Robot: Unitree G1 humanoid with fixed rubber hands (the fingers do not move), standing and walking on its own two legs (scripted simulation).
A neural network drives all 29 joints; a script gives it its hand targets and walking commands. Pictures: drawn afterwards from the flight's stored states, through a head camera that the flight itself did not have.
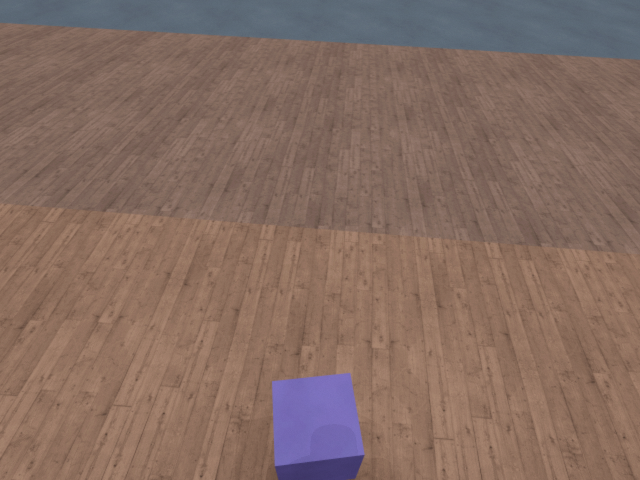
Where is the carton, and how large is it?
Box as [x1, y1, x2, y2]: [272, 373, 364, 479]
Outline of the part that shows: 349,373 272,381 274,457 278,479 347,479 355,477 364,454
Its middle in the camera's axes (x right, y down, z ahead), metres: -0.02 +0.52 +1.05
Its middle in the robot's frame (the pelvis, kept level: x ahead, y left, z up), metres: +0.38 +0.00 -0.65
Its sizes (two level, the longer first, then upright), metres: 0.210 0.200 0.250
